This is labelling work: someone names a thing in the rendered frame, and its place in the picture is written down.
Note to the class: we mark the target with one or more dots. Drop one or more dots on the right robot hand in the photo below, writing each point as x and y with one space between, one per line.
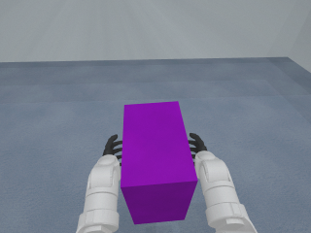
198 143

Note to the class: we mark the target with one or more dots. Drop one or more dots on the left robot forearm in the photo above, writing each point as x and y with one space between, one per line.
102 193

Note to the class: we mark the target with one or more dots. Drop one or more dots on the carton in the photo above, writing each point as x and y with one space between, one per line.
158 177

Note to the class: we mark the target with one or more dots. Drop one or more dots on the right robot forearm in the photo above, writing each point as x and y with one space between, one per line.
224 211

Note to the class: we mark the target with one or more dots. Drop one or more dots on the left robot hand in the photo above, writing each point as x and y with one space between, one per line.
109 148

